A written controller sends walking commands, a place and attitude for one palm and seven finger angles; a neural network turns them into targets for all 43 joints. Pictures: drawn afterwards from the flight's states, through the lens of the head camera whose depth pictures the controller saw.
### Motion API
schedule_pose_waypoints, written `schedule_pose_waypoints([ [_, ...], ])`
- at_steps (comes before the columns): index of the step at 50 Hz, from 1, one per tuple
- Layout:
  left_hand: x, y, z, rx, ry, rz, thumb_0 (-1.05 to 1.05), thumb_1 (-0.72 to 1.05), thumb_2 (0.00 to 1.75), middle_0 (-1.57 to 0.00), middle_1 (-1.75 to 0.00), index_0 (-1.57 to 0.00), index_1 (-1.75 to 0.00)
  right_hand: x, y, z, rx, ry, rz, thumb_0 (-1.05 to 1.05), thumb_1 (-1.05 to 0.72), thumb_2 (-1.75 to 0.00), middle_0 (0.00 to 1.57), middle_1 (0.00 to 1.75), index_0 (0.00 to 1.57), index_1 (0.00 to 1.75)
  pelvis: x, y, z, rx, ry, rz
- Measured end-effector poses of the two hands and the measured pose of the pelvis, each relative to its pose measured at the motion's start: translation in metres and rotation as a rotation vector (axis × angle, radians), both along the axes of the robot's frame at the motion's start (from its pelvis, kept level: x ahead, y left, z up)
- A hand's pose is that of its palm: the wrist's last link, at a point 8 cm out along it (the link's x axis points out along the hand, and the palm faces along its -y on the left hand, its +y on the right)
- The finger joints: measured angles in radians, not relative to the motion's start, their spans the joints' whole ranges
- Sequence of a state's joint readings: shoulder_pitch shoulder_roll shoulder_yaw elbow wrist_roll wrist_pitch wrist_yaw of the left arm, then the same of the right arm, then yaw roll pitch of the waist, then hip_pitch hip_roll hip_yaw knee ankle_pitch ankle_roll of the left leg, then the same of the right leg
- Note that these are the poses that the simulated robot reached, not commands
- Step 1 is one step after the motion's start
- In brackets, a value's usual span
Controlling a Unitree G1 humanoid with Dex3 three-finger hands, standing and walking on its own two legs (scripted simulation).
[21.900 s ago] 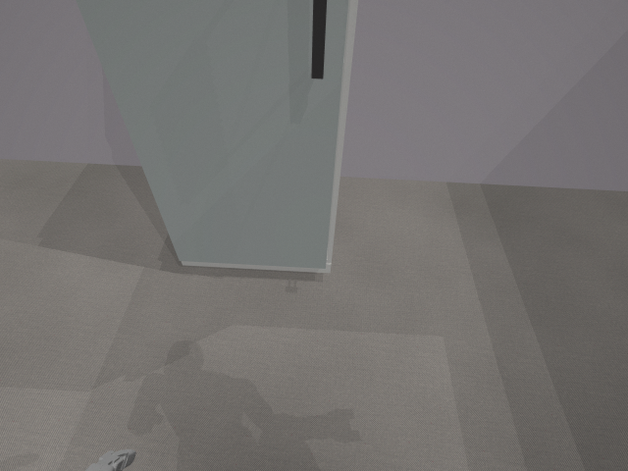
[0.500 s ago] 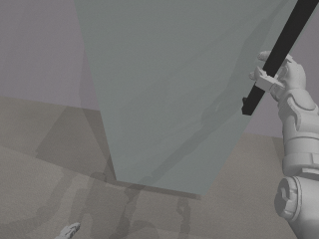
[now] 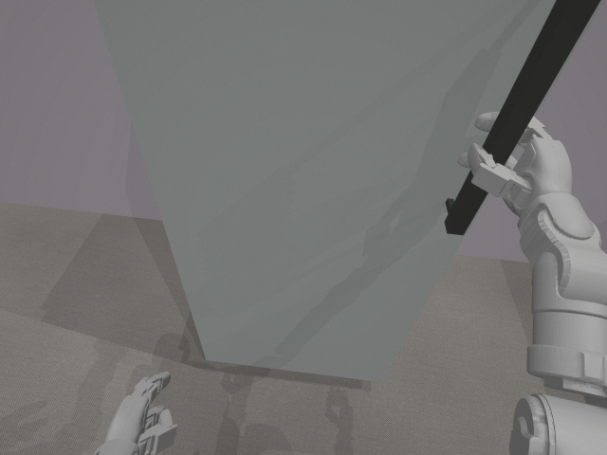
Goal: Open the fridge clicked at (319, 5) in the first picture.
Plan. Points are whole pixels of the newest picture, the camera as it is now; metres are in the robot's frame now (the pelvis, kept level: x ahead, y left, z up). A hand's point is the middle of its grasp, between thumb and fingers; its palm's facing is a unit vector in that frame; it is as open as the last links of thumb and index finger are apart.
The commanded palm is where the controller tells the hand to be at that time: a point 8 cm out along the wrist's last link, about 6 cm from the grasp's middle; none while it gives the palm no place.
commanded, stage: pull the door a little, standing still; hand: right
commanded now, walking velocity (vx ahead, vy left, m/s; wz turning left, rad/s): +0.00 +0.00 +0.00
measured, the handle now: (500, 123) +0.46 -0.19 +0.25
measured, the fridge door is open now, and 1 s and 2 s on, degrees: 0 19 53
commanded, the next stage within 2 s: walk backward, drawing the door open in 0.26 s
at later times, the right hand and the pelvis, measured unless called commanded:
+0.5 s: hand (491, 211) +0.34 -0.16 +0.22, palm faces +0.09 +0.97 -0.23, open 7.1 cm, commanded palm +0.30 -0.21 +0.21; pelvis +0.06 +0.00 +0.02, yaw +3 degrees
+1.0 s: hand (471, 264) +0.27 -0.13 +0.20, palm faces +0.43 +0.85 -0.30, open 7.7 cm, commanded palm +0.21 -0.17 +0.21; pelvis +0.01 +0.09 -0.03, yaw -9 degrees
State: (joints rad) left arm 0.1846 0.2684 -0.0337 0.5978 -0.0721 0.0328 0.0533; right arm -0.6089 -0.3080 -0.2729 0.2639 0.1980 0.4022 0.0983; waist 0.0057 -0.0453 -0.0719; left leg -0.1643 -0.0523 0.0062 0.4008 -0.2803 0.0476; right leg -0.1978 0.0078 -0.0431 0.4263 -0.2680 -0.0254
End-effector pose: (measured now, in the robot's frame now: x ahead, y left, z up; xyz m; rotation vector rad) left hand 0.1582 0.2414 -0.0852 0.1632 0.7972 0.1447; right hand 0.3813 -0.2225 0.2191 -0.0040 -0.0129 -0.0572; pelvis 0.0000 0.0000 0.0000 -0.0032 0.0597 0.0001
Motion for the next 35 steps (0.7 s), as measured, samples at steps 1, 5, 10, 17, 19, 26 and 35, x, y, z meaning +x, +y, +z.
schedule_pose_waypoints([
  [1, 0.004, -0.003, 0.001, -0.007, -0.005, -0.003, 0.01, 0.90, 0.90, -0.20, -0.30, -0.20, -0.30, -0.001, 0.000, 0.000, -0.002, 0.003, -0.004, 0.01, -0.71, -0.76, 0.33, 1.40, 0.32, 1.38, 0.002, -0.001, 0.001, -0.001, 0.000, 0.002],
  [5, 0.016, -0.013, 0.006, -0.041, -0.027, -0.007, 0.01, 0.90, 0.90, -0.20, -0.30, -0.20, -0.30, -0.004, 0.002, 0.001, -0.013, 0.006, -0.008, 0.00, -0.72, -0.76, 0.32, 1.38, 0.29, 1.39, 0.011, -0.002, 0.005, -0.007, -0.003, 0.019],
  [10, 0.032, -0.019, 0.007, -0.064, -0.058, -0.014, 0.02, 0.90, 0.90, -0.20, -0.30, -0.20, -0.30, -0.012, 0.002, -0.002, -0.024, -0.035, 0.009, 0.00, -0.72, -0.75, 0.32, 1.37, 0.26, 1.38, 0.025, -0.002, 0.002, -0.009, 0.000, 0.049],
  [17, 0.056, -0.020, 0.012, -0.082, -0.061, -0.015, 0.02, 0.90, 0.90, -0.20, -0.30, -0.20, -0.30, -0.042, 0.006, -0.002, -0.042, -0.054, 0.028, -0.01, -0.71, -0.73, 0.31, 1.34, 0.22, 1.34, 0.046, -0.003, 0.008, -0.008, 0.008, 0.078],
  [19, 0.064, -0.021, 0.018, -0.086, -0.069, -0.017, 0.02, 0.90, 0.90, -0.20, -0.30, -0.20, -0.30, -0.055, 0.008, -0.001, -0.050, -0.044, 0.032, -0.01, -0.71, -0.73, 0.31, 1.32, 0.22, 1.34, 0.054, -0.003, 0.013, -0.008, 0.006, 0.091],
  [26, 0.083, -0.012, 0.034, -0.004, -0.070, -0.078, 0.02, 0.90, 0.90, -0.20, -0.30, -0.20, -0.30, -0.073, 0.010, 0.004, -0.248, -0.187, -0.026, -0.02, -0.54, -0.73, 0.38, 1.34, 0.28, 1.36, 0.062, 0.003, 0.022, 0.006, -0.016, 0.052],
  [35, 0.071, 0.012, 0.012, -0.066, -0.032, -0.057, 0.01, 0.90, 0.90, -0.20, -0.30, -0.20, -0.30, -0.086, 0.022, 0.004, -0.358, -0.195, -0.186, -0.08, -0.52, -0.78, 0.44, 1.39, 0.23, 1.39, 0.063, 0.030, 0.019, -0.037, -0.111, 0.048],
])
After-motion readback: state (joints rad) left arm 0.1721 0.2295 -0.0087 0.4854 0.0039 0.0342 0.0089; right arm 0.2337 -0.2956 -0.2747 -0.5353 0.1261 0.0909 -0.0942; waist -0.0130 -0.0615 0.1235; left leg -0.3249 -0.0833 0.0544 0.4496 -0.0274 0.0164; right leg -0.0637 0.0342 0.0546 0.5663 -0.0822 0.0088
